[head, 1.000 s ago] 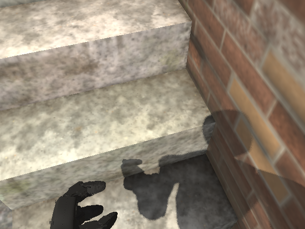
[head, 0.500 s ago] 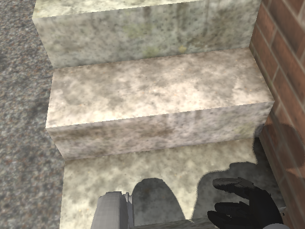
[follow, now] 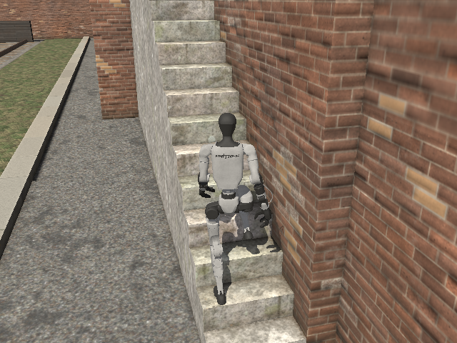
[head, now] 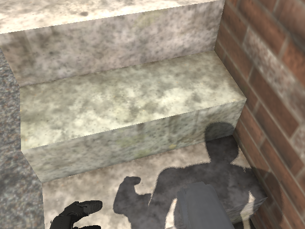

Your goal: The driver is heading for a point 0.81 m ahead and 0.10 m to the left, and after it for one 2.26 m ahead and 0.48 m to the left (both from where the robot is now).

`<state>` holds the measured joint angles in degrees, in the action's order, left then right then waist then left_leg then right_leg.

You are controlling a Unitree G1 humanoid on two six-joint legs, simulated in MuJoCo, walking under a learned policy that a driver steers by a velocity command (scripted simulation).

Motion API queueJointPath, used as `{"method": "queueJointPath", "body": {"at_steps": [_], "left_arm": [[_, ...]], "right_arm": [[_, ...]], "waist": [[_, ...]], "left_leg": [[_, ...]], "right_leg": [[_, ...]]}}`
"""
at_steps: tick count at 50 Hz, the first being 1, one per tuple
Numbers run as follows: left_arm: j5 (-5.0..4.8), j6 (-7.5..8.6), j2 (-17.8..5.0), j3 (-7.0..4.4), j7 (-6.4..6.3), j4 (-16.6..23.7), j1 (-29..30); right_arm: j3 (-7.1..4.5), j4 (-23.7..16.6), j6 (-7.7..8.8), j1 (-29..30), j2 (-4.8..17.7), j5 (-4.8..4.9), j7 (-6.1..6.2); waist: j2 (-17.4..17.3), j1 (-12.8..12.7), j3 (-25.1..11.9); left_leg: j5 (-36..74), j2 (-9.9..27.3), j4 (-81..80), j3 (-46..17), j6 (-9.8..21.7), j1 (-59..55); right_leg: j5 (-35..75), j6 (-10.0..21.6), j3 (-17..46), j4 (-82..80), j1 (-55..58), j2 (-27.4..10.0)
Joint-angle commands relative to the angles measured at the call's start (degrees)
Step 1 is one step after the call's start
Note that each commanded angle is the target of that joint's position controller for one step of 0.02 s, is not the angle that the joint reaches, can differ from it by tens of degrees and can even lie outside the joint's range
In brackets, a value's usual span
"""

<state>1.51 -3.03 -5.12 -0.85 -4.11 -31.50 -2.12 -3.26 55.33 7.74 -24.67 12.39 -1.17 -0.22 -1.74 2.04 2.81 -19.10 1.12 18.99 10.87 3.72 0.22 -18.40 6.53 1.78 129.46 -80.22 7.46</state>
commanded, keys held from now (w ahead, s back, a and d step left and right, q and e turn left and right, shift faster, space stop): w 1.00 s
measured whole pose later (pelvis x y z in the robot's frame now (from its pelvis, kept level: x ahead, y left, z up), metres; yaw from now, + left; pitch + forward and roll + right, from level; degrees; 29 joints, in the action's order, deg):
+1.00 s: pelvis +0.58 +0.03 +0.44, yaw +1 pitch +5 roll -2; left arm 1.7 -0.4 -7.0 1.9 -5.2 -34.4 1.7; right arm -4.1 57.2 3.5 -24.4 14.4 0.7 -4.2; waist -4.3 0.9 -1.4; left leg -1.7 5.7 46.0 -4.6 4.1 11.3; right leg -24.2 1.7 -0.5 75.0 -55.2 4.7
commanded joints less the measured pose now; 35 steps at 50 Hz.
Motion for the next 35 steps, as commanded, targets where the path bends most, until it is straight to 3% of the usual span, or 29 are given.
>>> {"method": "queueJointPath", "body": {"at_steps": [1, 2, 3, 4, 5, 6, 7, 8, 9, 10, 11, 12, 13, 16, 17, 20, 21, 22, 23, 25, 26, 27, 28, 29, 30, 31, 32, 33, 35], "left_arm": [[0.28, -0.93, -6.3, -0.07, 1.31, 8.5, 10.0], [-1.28, -1.62, -3.6, 1.1, 1.54, 7.7, 7.6], [-3.46, -2.59, -5.1, 0.69, 1.41, 2.5, 2.8], [-4.52, -2.34, -5.2, -0.02, 1.0, 0.5, -8.7], [-7.58, -0.56, -7.7, -0.27, -1.09, 2.1, -18.6], [-1.08, -0.84, -11.4, -1.65, -0.34, -6.5, -22.9], [1.77, -1.6, -18.2, -4.13, -1.83, -9.5, -30.0], [1.29, -1.93, -22.0, -5.78, -3.23, -11.9, -28.3], [0.77, -0.06, -19.1, -5.46, -3.25, -11.4, -17.4], [-0.97, 2.51, -14.3, -4.04, -2.66, -13.8, -10.8], [-0.11, 4.57, -9.8, -2.72, -2.33, -17.2, -10.1], [-0.23, 6.37, -1.7, 0.99, 0.11, -19.9, -3.8], [1.62, 6.82, -6.2, -1.02, -1.23, -22.9, -10.2], [-0.37, 10.12, -5.6, 0.46, -0.52, -27.7, -19.9], [0.32, 10.64, -7.0, -0.01, 0.0, -29.0, -22.2], [-1.58, 9.77, -6.6, 0.69, 0.67, -28.9, -19.2], [-3.38, 9.58, -10.6, -0.08, -0.55, -27.3, -17.5], [-4.66, 9.83, -12.2, -0.11, -1.15, -24.4, -17.5], [-5.21, 10.38, -16.9, -1.08, -1.85, -22.4, -19.2], [-3.19, 8.68, -22.0, -2.57, -1.96, -20.8, -24.1], [-2.98, 7.97, -23.7, -3.55, -0.57, -18.4, -21.6], [-1.95, 8.97, -22.7, -4.17, 0.72, -15.2, -23.1], [-2.02, 9.72, -18.9, -3.94, 2.22, -11.2, -15.3], [-0.75, 9.98, -12.6, -3.74, 4.19, -8.4, -7.5], [1.4, 9.89, -6.3, -3.02, 3.74, -4.6, -4.5], [2.22, 9.36, -3.1, -1.71, 2.67, -1.1, -1.9], [2.15, 8.32, -0.3, -0.1, 1.47, 1.2, -1.1], [2.01, 7.65, 0.0, 0.48, 0.73, 3.5, 1.0], [0.25, 6.24, -3.4, 0.1, 0.91, 0.9, -6.9]], "right_arm": [[-1.23, 0.4, 0.98, -5.2, 6.4, 2.09, 0.66], [-0.96, 1.2, 0.27, -5.2, 6.4, 3.69, 1.25], [-0.6, -0.4, -0.49, -4.9, 7.4, 4.88, 2.72], [-1.94, -1.8, 1.33, -3.7, 15.5, 4.39, 2.78], [-1.45, 2.2, -0.33, -3.6, 21.4, 5.26, 1.75], [-3.0, -0.7, 1.1, -2.2, 17.0, 8.81, 0.46], [-2.12, -4.0, 2.36, 1.1, 11.0, 6.36, -2.32], [-2.52, -6.5, 2.9, 3.4, 8.0, 2.32, -4.41], [-1.48, -11.3, 2.64, 5.5, 3.3, -0.04, -5.62], [-0.32, -14.3, 1.84, 9.2, 0.3, -2.04, -5.08], [0.65, -16.6, 1.66, 12.3, -2.3, -2.02, -3.39], [4.92, -22.9, 2.91, 15.3, -2.5, -0.94, -3.21], [3.89, -18.7, 0.82, 12.6, -8.6, -1.16, -2.04], [4.46, -17.2, -2.91, 11.3, -8.1, 2.06, 0.19], [4.83, -20.3, -3.38, 15.1, -9.4, 2.2, 0.83], [6.37, -28.1, -4.34, 29.9, -7.5, 1.62, 0.66], [7.05, -28.1, -4.42, 29.3, -7.0, 2.78, -0.21], [6.98, -25.3, -4.57, 27.7, -6.1, 3.46, -0.9], [6.93, -24.2, -5.35, 22.4, -6.6, 2.49, -0.47], [5.39, -23.1, -6.09, 12.6, -4.4, 1.24, -1.55], [4.16, -22.0, -4.92, 10.5, -2.3, 0.31, -2.54], [2.39, -21.4, -5.2, 8.5, 1.9, -1.13, -1.99], [-0.22, -17.9, -5.55, -2.8, 7.4, -2.24, -0.92], [-1.99, -16.6, -5.6, -0.6, 11.5, -0.95, 0.19], [-3.08, -16.2, -4.25, 4.2, 12.0, 0.24, -0.46], [-3.41, -12.9, -2.44, 5.9, 11.1, 1.29, -1.24], [-1.8, -7.9, -1.64, 3.7, 6.2, 0.55, -1.13], [0.05, -4.9, -1.25, 1.5, -0.1, -0.77, -1.05], [1.02, -5.9, -1.88, 6.5, -2.9, -0.09, -0.32]], "waist": [[0.2, 0.0, 1.3], [-2.7, -2.7, -2.5], [-2.3, -4.2, -13.7], [-10.5, -10.6, -19.6], [-20.9, -18.3, -28.0], [-7.3, -18.1, -25.9], [6.0, -17.1, -25.2], [8.3, -14.8, -26.1], [1.3, -8.1, -17.4], [-4.4, -3.1, -4.5], [-10.1, -1.0, 1.8], [-11.8, 2.6, 0.5], [-8.7, 2.0, 2.9], [-1.5, -0.3, 4.9], [5.8, -0.5, 4.1], [4.7, 1.4, 9.0], [9.0, 1.8, 4.8], [6.3, -1.0, -0.6], [9.3, -0.2, -7.0], [12.9, 2.6, -22.5], [10.5, 4.0, -24.9], [10.9, 2.9, -29.2], [1.3, 9.1, -26.4], [-8.5, 10.1, -24.5], [1.3, 6.9, -19.0], [2.6, 4.2, -12.9], [1.8, 1.3, -1.4], [3.0, -0.5, 2.3], [3.8, -6.0, 4.5]], "left_leg": [[43.6, 8.8, -18.4, -2.7, 4.0, 3.5], [62.6, 7.3, -17.8, -0.1, 4.6, 5.6], [91.7, 6.9, -10.8, -1.2, 6.2, 8.8], [117.2, 13.0, -0.5, -3.5, 7.2, 3.2], [133.5, 18.1, 9.0, -4.2, 11.8, -4.3], [106.6, 11.0, 24.3, -4.8, 8.1, -2.0], [60.2, 0.1, 46.6, -13.1, 4.1, 16.5], [20.5, -12.2, 74.4, -28.0, 0.7, 28.0], [21.6, -11.8, 93.0, -31.7, -0.5, 37.9], [26.8, -10.9, 100.4, -26.6, -0.5, 44.4], [27.2, -11.1, 103.9, -25.6, 0.1, 49.8], [31.5, -9.4, 109.6, -30.7, 0.7, 56.8], [26.1, -10.0, 108.2, -27.8, 0.9, 57.3], [9.2, -9.9, 114.2, -23.6, 1.5, 68.5], [3.1, -9.3, 124.7, -23.3, 3.4, 76.7], [7.9, -2.6, 90.4, -13.8, 4.4, 65.7], [3.9, 1.1, 73.6, -4.5, 4.5, 48.4], [1.4, 0.9, 64.4, -0.1, 4.7, 33.1], [-4.8, -1.3, 66.1, 2.0, 4.9, 27.1], [-18.6, -6.4, 54.3, -4.6, 8.1, 23.1], [-8.0, -8.4, 41.9, -1.3, 7.8, 16.5], [-13.7, -6.8, 34.9, -12.0, 9.8, 4.4], [-6.5, 6.1, 21.9, -35.3, 17.2, -1.8], [-0.5, 14.8, 6.6, -56.5, 22.3, 4.1], [8.8, 16.9, 6.1, -54.2, 21.7, 4.8], [3.3, 16.5, 8.0, -48.2, 16.4, 7.3], [-0.3, 15.3, 8.5, -42.3, 12.4, 14.0], [-6.1, 13.7, 6.3, -37.6, 9.5, 15.9], [-6.0, 11.6, 0.6, -28.1, 7.8, 20.3]], "right_leg": [[-3.5, 0.0, -15.9, -26.9, 11.8, -5.8], [-6.2, 1.3, -19.9, -42.1, 28.1, -6.1], [-11.8, -0.3, -24.9, -48.8, 49.0, 3.0], [-12.1, 0.5, -20.4, -52.6, 57.9, 1.3], [-17.9, -2.7, -14.9, -62.0, 71.8, 0.1], [-6.1, 0.7, -7.5, -74.2, 71.3, 0.6], [-25.2, 6.7, 32.8, -96.3, 77.1, -14.7], [-28.0, 11.5, 65.2, -116.5, 78.0, -21.7], [-43.1, 11.0, 66.5, -122.0, 67.2, -23.0], [-41.1, 12.0, 54.9, -114.4, 55.1, -22.6], [-24.2, 11.1, 39.0, -105.8, 50.2, -21.1], [-9.0, 4.2, 34.2, -98.2, 55.6, -19.5], [-0.9, 6.4, 16.7, -99.9, 51.5, -19.0], [18.4, 5.6, 6.5, -105.5, 61.0, -18.7], [18.8, 5.7, 6.8, -107.9, 64.9, -20.1], [11.5, 1.0, -4.9, -119.5, 49.5, -16.0], [19.2, 4.1, -7.8, -129.7, 46.2, -17.8], [28.2, 4.7, -9.2, -133.3, 46.4, -17.0], [56.1, 6.4, -8.8, -131.5, 54.0, -20.8], [102.4, 5.3, -8.5, -106.5, 78.1, -22.4], [105.2, 5.5, -8.9, -95.3, 79.6, -22.5], [96.5, 2.6, -4.3, -83.6, 70.9, -20.8], [56.7, 0.1, -5.3, -60.7, 51.5, -12.8], [11.5, -2.6, -1.9, -23.3, 39.9, -0.3], [3.5, -2.1, 9.0, -1.4, 28.3, -1.0], [2.7, -0.1, 10.9, -0.1, 21.8, -3.6], [-2.8, 1.7, 12.2, -0.5, 14.4, -5.5], [-5.0, 2.1, 13.3, -1.2, 11.3, -6.0], [-4.0, 0.0, 9.7, -10.0, 13.4, -6.1]]}}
